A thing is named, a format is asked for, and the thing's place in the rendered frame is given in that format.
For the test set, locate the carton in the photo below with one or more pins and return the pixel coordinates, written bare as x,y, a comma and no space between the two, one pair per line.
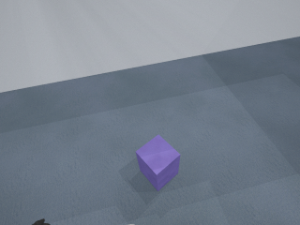
158,161

